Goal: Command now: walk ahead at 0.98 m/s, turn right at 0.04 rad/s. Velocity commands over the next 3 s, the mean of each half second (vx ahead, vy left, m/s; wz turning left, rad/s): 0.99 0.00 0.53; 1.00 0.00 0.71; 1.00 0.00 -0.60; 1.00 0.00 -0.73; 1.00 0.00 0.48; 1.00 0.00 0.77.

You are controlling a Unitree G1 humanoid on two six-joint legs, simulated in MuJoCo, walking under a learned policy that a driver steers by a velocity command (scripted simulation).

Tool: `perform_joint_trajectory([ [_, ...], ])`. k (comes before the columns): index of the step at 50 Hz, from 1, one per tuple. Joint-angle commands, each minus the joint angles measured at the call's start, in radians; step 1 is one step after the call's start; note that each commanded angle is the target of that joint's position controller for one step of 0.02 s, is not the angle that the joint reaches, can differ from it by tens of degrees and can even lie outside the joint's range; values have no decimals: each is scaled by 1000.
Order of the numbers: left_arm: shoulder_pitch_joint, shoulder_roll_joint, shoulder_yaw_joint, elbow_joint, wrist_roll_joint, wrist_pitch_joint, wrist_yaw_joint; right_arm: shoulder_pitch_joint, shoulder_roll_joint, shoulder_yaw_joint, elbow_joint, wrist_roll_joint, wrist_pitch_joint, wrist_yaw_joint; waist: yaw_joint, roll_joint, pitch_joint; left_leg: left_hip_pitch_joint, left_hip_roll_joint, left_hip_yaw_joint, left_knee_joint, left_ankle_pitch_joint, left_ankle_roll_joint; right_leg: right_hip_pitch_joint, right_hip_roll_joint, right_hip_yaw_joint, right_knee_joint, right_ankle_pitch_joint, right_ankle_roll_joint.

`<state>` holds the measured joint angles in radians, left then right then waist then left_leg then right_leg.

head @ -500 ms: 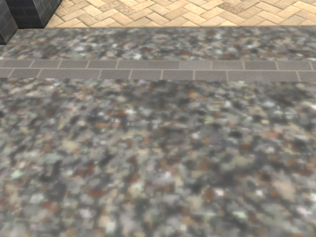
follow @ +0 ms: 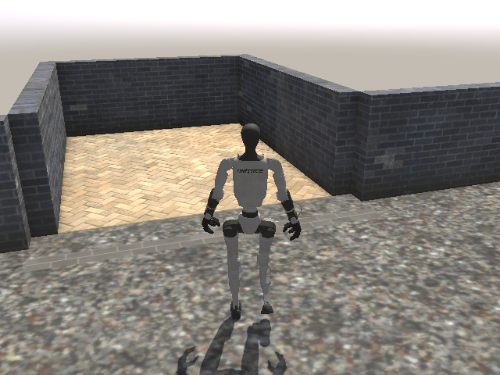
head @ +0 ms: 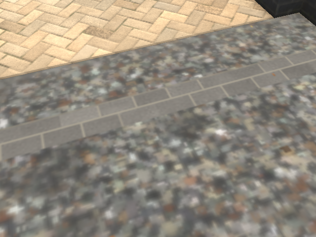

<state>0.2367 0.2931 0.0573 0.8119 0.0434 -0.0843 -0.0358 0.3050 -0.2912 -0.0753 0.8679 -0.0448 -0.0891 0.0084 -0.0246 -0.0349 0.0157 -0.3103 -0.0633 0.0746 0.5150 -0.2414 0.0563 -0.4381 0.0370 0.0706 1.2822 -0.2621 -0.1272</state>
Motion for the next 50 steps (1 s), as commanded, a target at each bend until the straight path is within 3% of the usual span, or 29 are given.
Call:
perform_joint_trajectory([
  [1, -47, -18, -29, -122, 27, 0, -17, 98, -4, 16, 9, 24, -36, 9, 42, 94, 38, 134, 264, -476, -348, -127, 171, -282, -117, 40, -71, -1, 28],
  [3, -159, -6, -43, -181, 35, -3, -21, 132, -35, 11, 8, 31, -42, 7, 37, 63, 84, 110, 257, -442, -401, -34, 201, -353, -145, -4, -185, 70, 67],
  [6, -305, -18, -72, -233, 5, -15, -43, 120, -81, -4, -13, 38, -44, 6, 20, 56, 111, -58, 171, -285, -464, 177, 156, -83, -100, -79, -554, 259, 104],
  [7, -330, -18, -74, -236, -3, -17, -46, 144, -111, -11, -11, 47, -46, 8, 6, 66, 96, -75, 182, -282, -485, 271, 154, 19, -70, -113, -588, 297, 107],
  [10, -349, 25, -60, -238, -7, -18, -20, 205, -132, -11, 6, 55, -38, 13, -10, 77, 57, 125, 203, -279, -375, 553, 131, 76, -33, -113, -704, 301, 94],
  [12, -168, 82, -32, -185, 3, -27, 6, 228, -168, -18, 20, 50, -26, 9, 73, 98, -88, 206, 182, -253, -63, 811, 97, 297, 23, -119, -762, 178, 69],
  [13, -12, 119, -12, -145, 9, -32, 25, 205, -174, -21, 11, 53, -23, 10, 152, 102, -170, 87, 147, -248, 166, 708, 82, 516, -29, -89, -749, 159, 60],
  [14, 173, 202, 16, -129, 32, -33, 49, 173, -108, -7, -26, 53, -27, 12, 227, 28, -297, -94, 91, -213, 478, 394, 75, 732, -253, 129, -764, -139, 40],
  [15, 201, 251, 29, -123, 66, -25, 50, 256, 43, 24, -69, 97, -21, 4, 149, -186, -425, -375, 27, -153, 810, -232, 59, 910, -541, 603, -890, -401, -27],
  [16, 156, 199, 31, -123, 30, -15, 43, 191, -44, 10, -87, 84, -10, -4, 143, -164, -371, -460, 65, -160, 888, -141, 77, 806, -505, 708, -989, -472, -42],
  [17, 76, 109, 13, -122, 17, -18, 38, 102, -56, 4, -90, 68, 1, 0, 121, -86, -202, -493, 111, -154, 858, -51, 74, 664, -449, 521, -998, -379, -25],
  [18, 50, 69, 6, -107, 14, -23, 33, 58, -41, 6, -93, 54, 8, 10, 103, -31, -113, -476, 136, -151, 819, -21, 65, 547, -410, 385, -1015, -199, -15],
  [19, 46, 49, 2, -94, 14, -27, 34, 40, -28, 5, -92, 41, 22, 20, 79, -30, -73, -454, 154, -149, 801, -20, 56, 474, -374, 280, -1031, -74, 0],
  [23, 97, -3, -8, -13, -27, -57, 24, -65, 32, 16, -162, 13, 76, 50, 19, -60, 18, -508, 201, -118, 762, 26, 42, 383, -330, 6, -1090, 214, 37],
  [26, 72, 9, -8, 5, -25, -69, 27, -177, 25, 30, -227, 14, 76, 72, -7, -61, 64, -481, 188, -64, 618, 204, 50, 323, -265, -193, -1134, 384, 68],
  [29, 87, 71, 2, 20, -23, -69, 37, -292, 0, 42, -269, 17, 74, 93, -3, -3, 121, -346, 141, 50, 345, 308, 88, 306, -233, -325, -1182, 541, 97],
  [30, 119, 90, 3, 28, -22, -67, 42, -314, -12, 43, -270, 17, 72, 96, 4, 11, 121, -294, 97, 103, 294, 313, 104, 342, -224, -354, -1152, 745, 108],
  [32, 157, 162, 17, 23, -19, -48, 57, -259, -48, 37, -253, 20, 70, 91, -39, -37, 55, -182, 21, 148, 248, 255, 133, 451, -251, -363, -999, 1164, 121],
  [34, 107, 227, 36, -1, -8, -11, 72, -1, -117, 8, -188, 22, 68, 72, -185, -82, -86, 92, -32, 121, 246, 146, 173, 448, -297, -338, -646, 1364, 109],
  [35, 68, 232, 39, -24, -1, 5, 69, 213, -164, -20, -119, 21, 65, 53, -270, -56, -182, 347, -46, 55, 192, 93, 205, 335, -297, -310, -345, 1236, 92],
  [36, 77, 176, 31, -20, 7, 10, 52, 219, -209, -46, -92, 30, 70, 26, -228, 74, -150, 497, 4, -60, 142, 4, 231, 102, -154, -300, 25, 406, 104],
  [37, 134, 30, -9, -87, 23, -4, 43, 125, -301, -59, -118, 26, 83, 18, -72, 275, -128, 609, 176, -406, 184, 273, 305, -247, -30, -227, 395, -280, 137],
  [38, 87, 78, -15, -197, -5, -31, 39, 132, -345, -73, -165, 18, 94, 12, -94, 250, -328, 765, 300, -802, -111, -72, 452, -448, -16, -22, 440, -225, 144],
  [39, 2, 127, -14, -200, -2, -52, 39, 114, -288, -67, -169, 19, 93, 0, -96, 84, -189, 641, 323, -870, -276, -236, 403, -505, -72, 11, 338, -145, 140],
  [40, -9, 134, -14, -191, -2, -56, 38, 73, -237, -54, -159, 22, 85, -5, -38, -10, -60, 465, 297, -802, -301, -200, 357, -457, -112, 10, 225, -82, 141],
  [42, 38, 105, -25, -168, 24, -18, 41, 19, -180, -32, -159, 30, 50, -14, 58, -82, 12, 189, 231, -616, -297, -11, 318, -292, -171, 6, 87, -81, 166],
  [44, 56, 56, -39, -152, 30, 23, 28, 11, -114, -4, -141, 33, 12, -10, 93, -78, 41, 13, 167, -467, -336, 69, 285, -185, -209, -26, -64, -69, 181],
  [48, -160, 4, -60, -214, -14, 24, 1, 91, -112, -3, -101, 46, -31, 18, 0, 7, 101, 18, 69, -207, -391, 430, 162, -142, -199, -122, -453, 322, 114],
  [50, -237, -7, -62, -219, -33, 19, -11, 149, -116, 1, -78, 57, -45, 20, -52, 14, 95, 107, 92, -165, -459, 512, 112, -98, -153, -176, -598, 479, 68],
])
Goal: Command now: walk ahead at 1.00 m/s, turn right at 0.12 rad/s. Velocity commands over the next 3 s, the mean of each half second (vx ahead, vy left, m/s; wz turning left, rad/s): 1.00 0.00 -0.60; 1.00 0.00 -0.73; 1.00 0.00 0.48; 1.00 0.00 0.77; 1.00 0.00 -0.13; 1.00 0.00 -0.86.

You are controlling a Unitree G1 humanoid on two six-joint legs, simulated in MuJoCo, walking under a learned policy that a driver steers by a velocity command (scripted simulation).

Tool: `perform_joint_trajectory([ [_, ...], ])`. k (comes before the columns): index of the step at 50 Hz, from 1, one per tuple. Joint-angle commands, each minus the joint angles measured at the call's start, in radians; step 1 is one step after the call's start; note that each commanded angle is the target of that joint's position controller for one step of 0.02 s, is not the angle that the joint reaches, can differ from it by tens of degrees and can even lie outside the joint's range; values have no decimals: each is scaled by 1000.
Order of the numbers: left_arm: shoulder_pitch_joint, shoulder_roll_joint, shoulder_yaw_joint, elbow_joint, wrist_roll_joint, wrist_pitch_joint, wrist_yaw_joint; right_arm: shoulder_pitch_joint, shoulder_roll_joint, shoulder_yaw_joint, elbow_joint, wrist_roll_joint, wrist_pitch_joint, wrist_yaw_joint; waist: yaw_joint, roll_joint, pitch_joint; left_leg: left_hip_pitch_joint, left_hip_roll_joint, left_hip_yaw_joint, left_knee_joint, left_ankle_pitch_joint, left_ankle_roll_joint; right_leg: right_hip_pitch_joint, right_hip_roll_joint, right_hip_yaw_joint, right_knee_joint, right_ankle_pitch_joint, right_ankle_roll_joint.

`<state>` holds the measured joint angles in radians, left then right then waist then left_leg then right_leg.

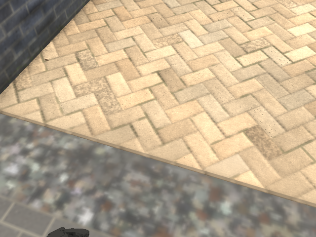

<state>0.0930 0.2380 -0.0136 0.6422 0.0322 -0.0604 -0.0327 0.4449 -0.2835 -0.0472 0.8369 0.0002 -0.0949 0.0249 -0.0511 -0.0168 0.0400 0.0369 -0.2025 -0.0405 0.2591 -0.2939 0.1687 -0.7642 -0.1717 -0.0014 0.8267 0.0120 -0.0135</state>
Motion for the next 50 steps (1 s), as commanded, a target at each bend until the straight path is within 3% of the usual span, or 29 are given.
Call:
perform_joint_trajectory([
  [1, -107, 54, 11, -50, -27, -7, -16, 19, -136, -27, -36, 6, -43, 0, -28, 14, 78, -169, 253, -26, -221, 611, -12, 223, 71, -104, -191, 233, -65],
  [5, -64, 126, 38, -20, -23, -11, -17, 13, -186, -28, -13, -30, -32, -38, 24, 101, -6, 129, 323, 82, -82, 1212, -88, 263, 216, -142, -260, 88, -122],
  [7, 180, 186, 65, 55, -25, 0, -11, -45, -215, -37, -26, -66, -3, -63, 157, 154, -133, 170, 364, 113, 234, 1489, -116, 455, 288, -150, -224, -54, -151],
  [8, 403, 215, 84, 127, -27, 6, -3, -115, -229, -43, -46, -75, 13, -70, 267, 141, -205, 96, 361, 139, 524, 1474, -124, 637, 284, -129, -248, -102, -177],
  [9, 589, 262, 113, 171, -20, 16, 11, -189, -220, -41, -70, -67, 13, -69, 373, 69, -244, -136, 281, 163, 960, 1155, -118, 861, 213, -12, -246, -231, -235],
  [10, 497, 344, 137, 173, -4, 30, 14, -86, -50, -4, -125, -20, -13, -38, 167, -368, -274, -723, 60, 92, 1404, -111, -207, 1206, -49, 576, -314, -287, -422],
  [11, 397, 307, 139, 124, -17, 30, 1, -115, -94, 17, -164, -29, -34, -38, 178, -167, -347, -870, 96, -69, 1431, -121, -175, 1216, -103, 852, -501, -405, -478],
  [13, 352, 186, 114, 145, -22, 24, 9, -228, -115, 30, -190, -40, -55, -27, 112, 103, -107, -823, 219, -88, 1194, 7, -145, 880, -57, 670, -590, -404, -378],
  [16, 323, 172, 97, 159, -24, -4, 21, -239, -80, 51, -220, -87, 5, -15, 14, 87, 18, -707, 278, -49, 1006, -32, -177, 552, 82, 478, -636, -287, -315],
  [18, 321, 208, 106, 150, -29, -21, 15, -314, -74, 63, -265, -84, 25, -7, 18, 50, 60, -667, 294, 4, 840, 6, -200, 416, 129, 415, -689, -224, -318],
  [20, 332, 208, 112, 145, -32, -25, 15, -448, -63, 74, -316, -62, 20, 3, 60, 22, 96, -616, 289, 41, 629, 180, -221, 352, 166, 378, -719, -114, -291],
  [23, 399, 223, 124, 162, -50, -25, 9, -540, -42, 83, -340, -43, 15, 6, 137, -18, 48, -534, 237, 68, 420, 402, -212, 454, 180, 365, -672, 158, -226],
  [26, 417, 240, 133, 168, -44, -18, 21, -576, -60, 77, -360, -37, 6, -4, 158, -44, 9, -505, 204, 46, 290, 389, -190, 625, 153, 394, -583, 313, -193],
  [28, 384, 273, 141, 159, -39, -20, 29, -465, -116, 52, -331, -35, -1, -20, 98, -42, -85, -304, 158, 38, 235, 289, -169, 671, 154, 398, -414, 537, -150],
  [29, 345, 310, 148, 150, -34, -24, 25, -311, -158, 31, -293, -28, -6, -33, 9, -46, -179, -129, 165, 25, 234, 223, -156, 655, 165, 390, -232, 570, -131],
  [30, 282, 297, 145, 131, -29, -35, 21, -94, -208, 4, -243, -34, -11, -52, -106, -37, -280, 121, 252, -39, 278, 119, -134, 524, 199, 371, 8, 440, -119],
  [31, 264, 147, 106, 100, -19, -47, 24, 129, -274, -24, -206, -61, -10, -73, -158, 140, -422, 357, 515, -282, 281, -198, -112, 357, 252, 274, 342, -195, -132],
  [32, 404, 85, 75, 34, -79, -37, 23, 12, -345, -43, -215, -79, -1, -62, -14, 474, -553, 479, 735, -876, 64, -417, 9, 85, 309, 164, 590, -528, -100],
  [33, 310, 174, 80, 79, -43, -13, 34, -95, -218, -36, -243, -68, 9, -54, -34, 236, -376, 332, 653, -796, 20, -554, 6, -21, 206, 132, 614, -397, -111],
  [34, 215, 195, 89, 74, -21, -2, 23, -139, -135, -15, -235, -57, 10, -50, -42, 121, -231, 196, 596, -584, 31, -390, -15, -25, 172, 105, 560, -315, -102],
  [35, 173, 184, 89, 69, -12, 7, 11, -135, -104, -9, -207, -63, 10, -45, -31, 35, -150, 87, 561, -446, 21, -178, -25, -5, 145, 94, 529, -294, -93],
  [37, 128, 129, 78, 35, 5, 33, -17, -81, -87, -4, -139, -51, -5, -44, 4, 83, -62, -36, 511, -254, -9, 25, -49, 4, 98, 88, 493, -303, -84],
  [38, 92, 96, 68, 18, 8, 42, -24, -49, -48, 5, -101, -36, -14, -34, 12, 79, -39, -59, 470, -182, -30, 106, -72, -5, 87, 86, 487, -301, -88],
  [39, 90, 76, 58, -11, 7, 48, -31, -47, -55, 4, -88, -27, -25, -26, 40, 124, -39, -74, 493, -154, -38, 185, -62, -22, 82, 91, 465, -297, -87],
  [43, -34, 86, 34, -81, 10, 42, -49, -97, -83, 0, -63, -27, -46, -13, 84, 100, 46, -191, 425, 72, -150, 347, -73, 5, 102, 70, 213, -106, -80],
  [45, -97, 88, 22, -86, 4, 36, -63, -75, -106, -1, -42, -22, -48, -10, 66, 56, 75, -261, 379, 182, -237, 437, -82, 168, 151, -41, 20, -1, -95],
  [47, -153, 91, 15, -98, 3, 25, -65, -16, -158, -8, -8, -22, -46, -9, 58, 49, 117, -197, 425, 208, -237, 722, -69, 238, 179, -99, -86, -5, -126],
  [49, -121, 127, 24, -75, 17, 19, -50, 34, -220, -18, 13, -24, -30, -24, 85, 102, 41, -33, 441, 237, -85, 1154, -73, 323, 260, -149, -137, -106, -155],
  [50, -7, 155, 36, -47, 27, 15, -39, 38, -248, -20, 27, -23, -15, -35, 157, 131, -41, -26, 462, 234, 107, 1299, -69, 480, 285, -132, -156, -170, -175],
])
Over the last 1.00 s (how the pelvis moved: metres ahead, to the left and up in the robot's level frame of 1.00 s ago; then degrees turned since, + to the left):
0.85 0.22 0.00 41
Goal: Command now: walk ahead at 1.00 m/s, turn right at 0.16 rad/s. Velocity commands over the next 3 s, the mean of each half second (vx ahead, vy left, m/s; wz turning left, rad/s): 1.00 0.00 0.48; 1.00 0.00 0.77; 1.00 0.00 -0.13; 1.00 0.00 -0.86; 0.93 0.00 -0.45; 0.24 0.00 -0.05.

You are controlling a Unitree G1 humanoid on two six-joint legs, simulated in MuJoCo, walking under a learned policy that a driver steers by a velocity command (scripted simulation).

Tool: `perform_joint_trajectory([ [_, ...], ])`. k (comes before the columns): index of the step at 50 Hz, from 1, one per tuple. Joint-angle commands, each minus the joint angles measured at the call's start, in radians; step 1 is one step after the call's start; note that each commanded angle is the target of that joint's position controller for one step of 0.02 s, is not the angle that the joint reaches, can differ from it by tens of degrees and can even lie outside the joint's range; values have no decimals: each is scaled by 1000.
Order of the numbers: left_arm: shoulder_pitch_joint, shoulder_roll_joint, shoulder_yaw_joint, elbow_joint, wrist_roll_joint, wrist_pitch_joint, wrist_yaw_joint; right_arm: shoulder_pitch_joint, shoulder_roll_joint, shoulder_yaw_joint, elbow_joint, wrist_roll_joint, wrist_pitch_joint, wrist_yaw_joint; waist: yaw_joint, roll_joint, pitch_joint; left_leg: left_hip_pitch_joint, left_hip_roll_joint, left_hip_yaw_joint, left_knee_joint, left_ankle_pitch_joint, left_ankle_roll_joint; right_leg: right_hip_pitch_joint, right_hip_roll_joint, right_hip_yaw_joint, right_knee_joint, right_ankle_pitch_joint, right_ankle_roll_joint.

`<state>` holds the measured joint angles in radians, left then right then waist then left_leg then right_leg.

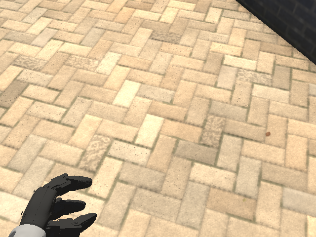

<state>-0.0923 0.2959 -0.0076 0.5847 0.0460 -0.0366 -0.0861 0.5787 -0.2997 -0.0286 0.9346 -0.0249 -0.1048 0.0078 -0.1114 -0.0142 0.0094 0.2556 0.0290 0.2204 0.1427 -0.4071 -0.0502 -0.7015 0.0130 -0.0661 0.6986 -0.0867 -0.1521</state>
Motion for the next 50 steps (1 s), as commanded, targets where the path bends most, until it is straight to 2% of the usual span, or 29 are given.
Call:
perform_joint_trajectory([
  [1, 400, 127, 50, 79, 13, -11, 32, -120, -250, -38, -69, 8, 9, -25, 331, 139, -123, -306, 227, -39, 482, 1413, 149, 669, 97, -18, -89, -72, -58],
  [2, 560, 195, 80, 131, 27, -9, 55, -123, -221, -31, -82, 12, 13, -24, 392, 117, -217, -496, 177, -65, 806, 1112, 143, 937, -6, 99, -101, -162, -66],
  [3, 529, 296, 101, 129, 42, -12, 77, -22, -32, 4, -128, 22, 13, 2, 235, -186, -326, -848, 3, -121, 1233, -85, 120, 1181, -355, 548, -151, -319, -92],
  [4, 556, 290, 110, 105, 17, -15, 81, -75, -118, -13, -163, 46, 10, -10, 278, -92, -459, -943, -41, -326, 1389, -56, 150, 1179, -437, 844, -304, -326, -101],
  [5, 501, 233, 102, 142, 7, -24, 85, -182, -133, -21, -182, 47, 10, -14, 239, -12, -251, -1003, 16, -325, 1340, 81, 154, 1013, -374, 666, -345, -256, -73],
  [6, 450, 176, 90, 158, 1, -37, 81, -194, -95, -10, -175, 40, 10, -7, 190, 6, -90, -990, 52, -298, 1258, 133, 148, 827, -341, 539, -388, -158, -65],
  [9, 398, 68, 64, 181, -10, -67, 79, -123, -38, -7, -114, 12, 62, 20, 90, -31, -5, -845, 110, -305, 1154, 168, 124, 568, -260, 301, -503, -90, -16],
  [13, 426, 40, 59, 228, -34, -101, 72, -324, -2, -9, -173, 9, 89, 43, 92, -32, 110, -985, 118, -250, 1033, 302, 119, 551, -186, 37, -597, 160, 61],
  [17, 435, 48, 52, 248, -34, -111, 80, -468, 14, 8, -228, 20, 75, 65, 94, -30, 128, -917, 59, -115, 750, 512, 158, 575, -129, -164, -610, 479, 118],
  [20, 477, 119, 59, 258, -37, -107, 111, -486, -17, 7, -236, 11, 73, 77, 74, -45, 78, -767, -49, -10, 583, 563, 201, 706, -164, -208, -514, 961, 154],
  [21, 465, 157, 69, 250, -31, -95, 126, -419, -44, 0, -218, 12, 77, 74, 32, -78, 29, -694, -85, 2, 577, 513, 213, 754, -185, -205, -414, 1131, 164],
  [23, 377, 215, 89, 216, -14, -58, 144, -109, -131, -38, -136, 10, 88, 59, -136, -111, -117, -384, -141, -29, 600, 371, 256, 717, -225, -178, -19, 1297, 161],
  [24, 308, 227, 95, 194, -6, -40, 140, 107, -181, -69, -72, 10, 89, 41, -238, -70, -180, -161, -120, -125, 538, 293, 309, 577, -212, -155, 343, 1111, 147],
  [25, 287, 127, 74, 200, 0, -40, 110, 71, -204, -87, -60, 31, 91, 18, -178, 103, -92, -102, -67, -229, 493, 242, 345, 346, -26, -145, 751, 75, 133],
  [26, 351, 4, 35, 106, 8, -64, 103, -36, -282, -101, -85, 19, 104, 15, -4, 289, -93, 26, 71, -609, 516, 493, 463, -22, 73, -23, 1051, -427, 170],
  [27, 369, 33, 20, 30, -11, -91, 96, -79, -312, -112, -135, 8, 106, 7, 7, 254, -259, 147, 212, -1005, 215, 75, 592, -195, 51, 159, 1063, -409, 164],
  [28, 301, 94, 22, 40, -1, -110, 93, -116, -220, -99, -150, 3, 103, -3, 13, 32, -122, 4, 221, -1052, 65, -102, 526, -218, -11, 183, 935, -315, 147],
  [29, 272, 106, 28, 50, 1, -108, 91, -164, -165, -84, -137, 5, 98, -3, 72, -84, -6, -191, 176, -946, 48, -68, 454, -144, -55, 171, 815, -256, 147],
  [32, 273, 74, 11, 40, 33, -41, 89, -201, -139, -66, -142, 20, 50, -9, 162, -105, 88, -545, 62, -736, 38, 163, 423, 33, -124, 154, 596, -280, 206],
  [34, 175, 57, 0, -10, 29, -25, 79, -209, -166, -72, -155, 23, 28, -6, 144, -74, 112, -661, -8, -633, 2, 274, 405, 104, -136, 98, 384, -198, 227],
  [37, 34, 13, -18, -67, -5, -29, 64, -176, -169, -83, -152, 32, 24, 3, 69, 0, 93, -647, -74, -559, 26, 472, 331, 209, -96, 55, 72, 96, 216],
  [39, 1, 18, -17, -80, -18, -32, 66, -138, -183, -93, -147, 36, 27, 11, 23, 43, 48, -536, -57, -579, 59, 599, 300, 245, -54, 46, -38, 184, 201],
  [42, 27, 57, -1, -74, -13, -43, 75, -123, -181, -94, -137, 30, 23, 0, 25, 65, 2, -360, -12, -579, 150, 799, 255, 327, -24, 52, -186, 187, 163],
  [43, 100, 91, 16, -50, -10, -47, 82, -124, -200, -97, -133, 24, 20, -5, 58, 72, -53, -292, 3, -580, 240, 955, 236, 397, 5, 48, -189, 122, 147],
  [45, 448, 168, 60, 44, -17, -54, 108, -209, -229, -98, -143, 2, 15, -3, 265, 71, -217, -345, -13, -534, 639, 992, 200, 723, -22, 54, -169, -29, 111],
  [46, 661, 228, 84, 83, 4, -56, 128, -231, -124, -69, -168, -7, 5, -6, 337, -37, -332, -521, -59, -472, 992, 656, 197, 945, -197, 261, -140, -373, 92],
  [47, 589, 322, 106, 103, 23, -54, 114, -35, 13, -29, -209, 53, 4, 7, 152, -470, -451, -839, -205, -376, 1277, -37, 138, 1139, -459, 936, -400, -575, -59],
  [48, 468, 214, 104, 70, 13, -44, 96, -114, -74, -23, -175, 17, 18, -8, 172, -214, -297, -995, -107, -367, 1318, 36, 164, 1028, -416, 979, -459, -769, -78],
  [50, 416, 95, 79, 103, 8, -48, 83, -323, -106, -29, -212, -6, 24, 11, 179, 41, -79, -971, -41, -348, 1205, 145, 159, 754, -311, 640, -455, -482, -44],
])
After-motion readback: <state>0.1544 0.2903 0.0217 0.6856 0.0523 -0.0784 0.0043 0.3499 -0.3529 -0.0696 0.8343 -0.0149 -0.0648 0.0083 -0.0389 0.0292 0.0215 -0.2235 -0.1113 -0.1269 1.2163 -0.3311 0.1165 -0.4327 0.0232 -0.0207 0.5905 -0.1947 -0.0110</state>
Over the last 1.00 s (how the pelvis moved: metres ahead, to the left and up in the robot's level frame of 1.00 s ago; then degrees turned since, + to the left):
0.90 -0.28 -0.02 -43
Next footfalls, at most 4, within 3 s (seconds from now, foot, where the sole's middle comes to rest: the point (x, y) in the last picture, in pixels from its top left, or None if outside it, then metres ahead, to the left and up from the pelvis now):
0.04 right None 0.23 -0.07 -0.75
0.50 left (125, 194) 0.65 0.10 -0.75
0.92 right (113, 115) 1.10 0.14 -0.75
1.34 left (33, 99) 1.26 0.58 -0.75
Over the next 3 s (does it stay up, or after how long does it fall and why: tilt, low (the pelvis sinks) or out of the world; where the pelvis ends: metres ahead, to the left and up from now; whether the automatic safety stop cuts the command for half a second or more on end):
stays up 2.40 0.75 0.02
